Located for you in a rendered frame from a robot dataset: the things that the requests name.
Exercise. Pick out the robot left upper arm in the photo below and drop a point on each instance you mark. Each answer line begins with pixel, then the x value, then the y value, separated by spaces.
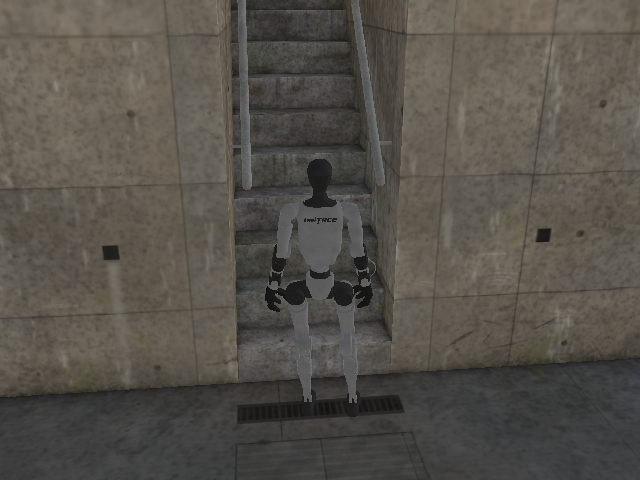
pixel 287 213

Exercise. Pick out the robot right hand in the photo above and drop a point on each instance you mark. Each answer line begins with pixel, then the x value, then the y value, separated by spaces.
pixel 365 291

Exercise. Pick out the robot right upper arm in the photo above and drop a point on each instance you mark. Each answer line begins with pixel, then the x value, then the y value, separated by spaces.
pixel 351 212

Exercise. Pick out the left robot forearm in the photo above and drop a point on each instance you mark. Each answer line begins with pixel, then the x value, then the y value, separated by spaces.
pixel 276 272

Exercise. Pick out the robot left hand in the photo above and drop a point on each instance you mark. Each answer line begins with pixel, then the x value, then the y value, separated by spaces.
pixel 271 298

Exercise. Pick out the humanoid robot head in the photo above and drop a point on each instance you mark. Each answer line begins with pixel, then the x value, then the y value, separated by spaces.
pixel 319 174

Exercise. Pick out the right robot forearm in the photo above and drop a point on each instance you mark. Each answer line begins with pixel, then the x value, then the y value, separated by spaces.
pixel 362 270

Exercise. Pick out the left robot thigh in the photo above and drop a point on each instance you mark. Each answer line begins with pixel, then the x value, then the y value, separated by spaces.
pixel 298 306

